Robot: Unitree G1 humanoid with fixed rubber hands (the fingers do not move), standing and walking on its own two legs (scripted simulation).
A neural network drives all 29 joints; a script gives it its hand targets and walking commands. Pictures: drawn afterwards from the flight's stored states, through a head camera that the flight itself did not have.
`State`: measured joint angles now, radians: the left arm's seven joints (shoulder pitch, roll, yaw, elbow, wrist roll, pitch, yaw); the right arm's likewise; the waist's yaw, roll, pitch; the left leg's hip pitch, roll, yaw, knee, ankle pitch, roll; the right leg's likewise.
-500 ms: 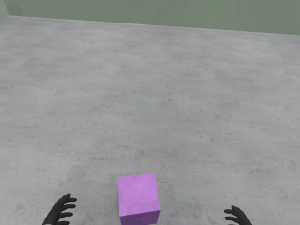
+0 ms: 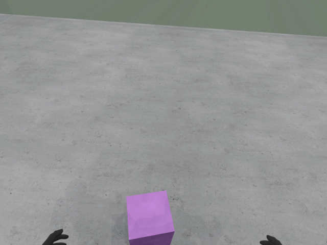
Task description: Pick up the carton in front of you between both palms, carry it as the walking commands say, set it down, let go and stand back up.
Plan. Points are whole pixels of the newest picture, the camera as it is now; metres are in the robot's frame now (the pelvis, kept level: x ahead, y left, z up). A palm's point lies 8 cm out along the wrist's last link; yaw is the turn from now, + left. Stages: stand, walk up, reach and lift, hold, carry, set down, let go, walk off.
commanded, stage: stand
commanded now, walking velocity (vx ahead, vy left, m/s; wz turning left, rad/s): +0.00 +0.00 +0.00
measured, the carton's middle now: (148, 221) +0.40 +0.05 -0.65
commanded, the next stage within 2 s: none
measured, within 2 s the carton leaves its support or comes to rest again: neither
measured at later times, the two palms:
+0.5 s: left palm out of the picture +0.08 +0.30 -0.10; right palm out of the picture +0.09 -0.31 -0.08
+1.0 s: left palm out of the picture +0.06 +0.30 -0.10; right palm out of the picture +0.07 -0.31 -0.09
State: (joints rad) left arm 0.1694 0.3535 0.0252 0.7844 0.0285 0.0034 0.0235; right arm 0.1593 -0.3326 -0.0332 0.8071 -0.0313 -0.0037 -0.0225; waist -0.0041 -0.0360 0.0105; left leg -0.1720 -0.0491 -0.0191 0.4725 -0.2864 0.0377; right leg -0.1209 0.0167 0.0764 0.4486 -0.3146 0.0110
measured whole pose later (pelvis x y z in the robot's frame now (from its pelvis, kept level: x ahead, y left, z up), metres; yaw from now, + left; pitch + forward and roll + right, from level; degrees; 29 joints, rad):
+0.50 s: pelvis -0.02 +0.00 +0.01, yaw +0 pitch -2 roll +0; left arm 0.16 0.38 0.01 0.92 0.02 -0.01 0.02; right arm 0.13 -0.36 -0.02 0.95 -0.02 -0.01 -0.02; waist 0.00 -0.03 0.02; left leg -0.13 -0.04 -0.02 0.39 -0.22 0.03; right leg -0.09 0.02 0.08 0.37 -0.25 0.01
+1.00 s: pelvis -0.03 +0.00 +0.01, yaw +0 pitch -2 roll +0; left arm 0.15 0.39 0.00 1.00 0.02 -0.01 0.01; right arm 0.11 -0.38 -0.01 1.02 -0.02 -0.01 -0.01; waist 0.00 -0.02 0.03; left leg -0.12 -0.04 -0.02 0.35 -0.19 0.03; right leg -0.08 0.02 0.08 0.33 -0.21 0.01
